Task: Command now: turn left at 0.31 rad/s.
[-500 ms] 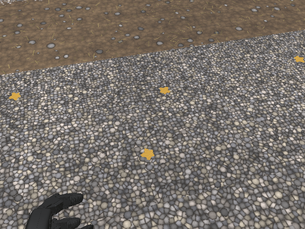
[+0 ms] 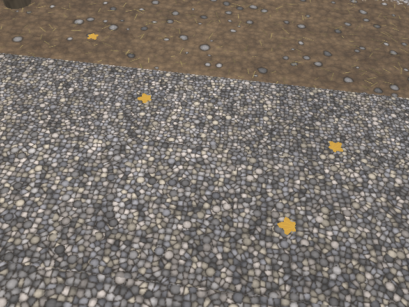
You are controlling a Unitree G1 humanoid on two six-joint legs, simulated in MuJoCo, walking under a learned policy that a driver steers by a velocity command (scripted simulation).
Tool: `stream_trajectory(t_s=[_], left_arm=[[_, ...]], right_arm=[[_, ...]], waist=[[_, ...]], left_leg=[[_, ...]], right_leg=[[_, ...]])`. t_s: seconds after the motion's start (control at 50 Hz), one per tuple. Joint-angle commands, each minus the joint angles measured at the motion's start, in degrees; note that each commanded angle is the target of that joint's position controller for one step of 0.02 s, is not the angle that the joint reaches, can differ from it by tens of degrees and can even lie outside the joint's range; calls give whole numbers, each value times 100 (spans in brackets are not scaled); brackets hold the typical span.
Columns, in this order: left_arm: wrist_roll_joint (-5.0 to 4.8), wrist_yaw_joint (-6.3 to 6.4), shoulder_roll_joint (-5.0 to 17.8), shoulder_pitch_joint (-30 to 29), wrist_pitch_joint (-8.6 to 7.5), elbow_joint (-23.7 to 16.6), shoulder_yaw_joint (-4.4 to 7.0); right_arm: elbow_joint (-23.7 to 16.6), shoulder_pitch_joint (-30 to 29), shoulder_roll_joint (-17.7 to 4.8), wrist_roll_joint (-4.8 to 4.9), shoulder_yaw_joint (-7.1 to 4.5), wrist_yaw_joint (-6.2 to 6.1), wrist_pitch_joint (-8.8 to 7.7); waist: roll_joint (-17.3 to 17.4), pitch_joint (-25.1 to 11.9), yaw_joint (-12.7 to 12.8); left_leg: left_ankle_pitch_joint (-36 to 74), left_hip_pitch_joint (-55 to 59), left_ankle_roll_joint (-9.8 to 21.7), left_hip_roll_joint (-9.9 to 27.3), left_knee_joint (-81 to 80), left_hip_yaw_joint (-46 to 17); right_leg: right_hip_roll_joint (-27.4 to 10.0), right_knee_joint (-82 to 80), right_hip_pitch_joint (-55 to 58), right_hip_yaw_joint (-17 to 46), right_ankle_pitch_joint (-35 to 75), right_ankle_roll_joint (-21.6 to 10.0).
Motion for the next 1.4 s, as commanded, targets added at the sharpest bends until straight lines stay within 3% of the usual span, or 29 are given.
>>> stream_trajectory(t_s=[0.02,0.04,0.06,0.1,0.16,0.22,0.26,0.28,0.3,0.32,0.34,0.4,0.56,0.62,0.66,0.78,1.08,1.14,1.18,1.22,1.24,1.26,1.28,1.3,1.34,1.36,1.38,1.4], left_arm=[[-80,42,730,-481,-79,-578,166],[-36,82,633,-290,-31,-407,174],[9,96,626,-163,6,-326,185],[-29,44,439,11,-2,-188,139],[-58,-40,175,-236,-43,-229,24],[-114,-74,296,-298,-66,-267,50],[-114,-98,298,-134,-81,-211,55],[-70,-119,319,-48,-103,-186,52],[-8,-126,479,-74,-114,-221,80],[-5,-122,767,-131,-88,-192,173],[-20,-138,657,-175,-55,-214,187],[-26,-118,472,-236,-37,-235,164],[-5,-100,595,-276,-57,-352,190],[42,-153,301,-240,-40,-322,57],[59,-178,287,-217,-56,-302,26],[65,-148,316,-111,-163,-292,8],[3,-147,39,63,-216,-134,-36],[-55,-77,175,173,-164,-110,23],[-129,-38,261,347,-214,-136,34],[-196,-31,405,729,-371,-60,63],[-196,-30,557,856,-424,-12,102],[-191,-11,657,893,-448,-8,131],[-172,-3,676,863,-456,-21,146],[-180,-12,628,739,-435,-66,138],[-187,-20,499,99,-318,-248,116],[-177,-8,162,-283,-339,-440,12],[-208,25,36,-318,-496,-683,-30],[-209,13,294,-306,-628,-642,31]], right_arm=[[-325,262,-747,-166,-164,40,-217],[-316,50,-740,-71,-173,45,-238],[-311,-152,-686,6,-155,37,-254],[-254,-295,-530,-8,-105,11,-265],[-128,-263,-440,-12,-100,-7,-234],[-6,-165,-521,9,-139,9,-189],[51,-264,-488,76,-132,4,-168],[78,-270,-489,108,-143,-2,-168],[94,-124,-443,66,-154,2,-193],[119,154,-558,-3,-216,43,-207],[166,57,-577,-7,-228,76,-211],[95,-280,-485,32,-267,83,-149],[87,-97,-547,61,-363,43,-96],[116,3,-286,-6,-248,81,-121],[148,7,-305,-10,-225,102,-159],[223,220,-387,-12,-221,23,-269],[377,518,-168,23,-185,-94,-261],[408,631,-278,88,-233,-156,-211],[334,655,-265,156,-218,-182,-296],[233,544,-86,247,-158,-160,-531],[168,406,-6,283,-136,-139,-659],[82,174,-75,301,-140,-118,-746],[41,117,-118,291,-149,-74,-799],[93,261,-117,267,-153,-21,-831],[566,1308,-206,209,-249,48,-848],[769,2046,-663,159,-410,27,-843],[819,2575,-1325,125,-586,84,-850],[769,2473,-856,88,-418,93,-870]], waist=[[1254,-380,-337],[1069,-317,-222],[1110,-277,-143],[1039,-375,-23],[981,-474,-148],[983,-536,-229],[884,-545,-92],[748,-552,-27],[432,-666,-150],[-99,-692,-407],[-216,-660,-267],[-1,-346,-148],[110,-154,-202],[146,-221,-223],[249,8,-194],[292,268,-197],[228,-23,-205],[176,58,-190],[22,505,-139],[-430,732,-44],[-749,786,-21],[-790,890,30],[-812,847,21],[-775,669,-71],[-575,122,-609],[366,68,-916],[2125,-85,-991],[1631,90,-893]], left_leg=[[1903,1096,1365,1941,-1567,-2293],[1633,1040,1111,1639,-1527,-1972],[1916,937,969,1493,-1495,-1737],[2740,803,873,1254,-1414,-1302],[3284,1040,845,1121,-1220,-1075],[4440,1382,989,1338,-935,-1355],[4521,1380,889,1337,-807,-1440],[4104,1230,712,1244,-801,-1421],[3176,1082,471,1015,-772,-1334],[2302,847,301,711,-814,-1162],[1714,778,198,567,-813,-1016],[1276,543,180,521,-767,-924],[680,308,165,483,-530,-823],[-258,367,30,495,-834,-826],[-663,257,-38,511,-1027,-863],[-401,261,-147,496,-1070,-825],[851,728,-195,449,-851,-644],[-993,471,-46,170,-611,-404],[-2055,-214,129,136,-309,-399],[-1563,-952,149,101,500,-208],[-1054,-1294,130,88,976,-25],[-1090,-1586,178,181,1076,-121],[-1326,-1676,219,255,1017,-204],[-1359,-1405,263,286,638,-161],[-5,1062,286,113,-468,29],[-496,1945,549,704,-1031,-1299],[-185,2888,1372,1990,-1830,-3786],[453,3074,1674,2306,-1852,-4205]], right_leg=[[80,1566,-1271,497,-675,138],[56,1537,-1209,518,-361,159],[31,1440,-1075,547,33,198],[66,1235,-565,473,560,245],[99,174,-97,353,607,201],[181,-433,109,328,416,166],[170,-1204,463,347,1117,61],[114,-1679,850,417,2165,-40],[-96,-1654,1221,630,3541,-143],[-184,-1320,1409,635,3777,-300],[-144,-1314,1329,624,3232,-388],[-39,-1398,1035,621,2435,-362],[-81,-1476,638,802,1812,-609],[-50,-1799,644,832,724,-529],[23,-1912,616,791,312,-443],[85,-1985,571,792,588,-428],[225,-1819,856,623,1682,-435],[410,-1749,681,542,-269,-625],[226,-1886,374,954,-1660,-943],[-457,-2366,661,2157,-2157,-1449],[-961,-2763,901,2995,-2088,-1777],[-1247,-2903,988,3469,-1612,-1996],[-1304,-2751,1106,3462,-1008,-2004],[-1198,-2568,1133,3110,-538,-1865],[-487,-1968,-92,1752,213,-1220],[306,-360,-1056,726,770,-704],[945,1726,-2403,231,109,-342],[835,2588,-3198,827,-611,-422]])
Keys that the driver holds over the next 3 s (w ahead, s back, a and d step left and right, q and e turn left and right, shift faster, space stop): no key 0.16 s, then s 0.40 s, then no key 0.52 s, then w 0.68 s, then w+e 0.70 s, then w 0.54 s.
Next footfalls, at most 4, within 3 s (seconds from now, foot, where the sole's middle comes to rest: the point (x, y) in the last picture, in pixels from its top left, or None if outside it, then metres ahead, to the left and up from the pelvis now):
0.28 right None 0.06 -0.15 -0.76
1.76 right None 0.42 -0.10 -0.76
2.42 left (161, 246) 0.76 0.19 -0.93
2.92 right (237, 203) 0.98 -0.11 -0.93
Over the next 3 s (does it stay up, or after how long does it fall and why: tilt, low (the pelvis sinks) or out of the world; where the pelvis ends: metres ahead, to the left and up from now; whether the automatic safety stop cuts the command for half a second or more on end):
stays up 0.90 0.00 -0.17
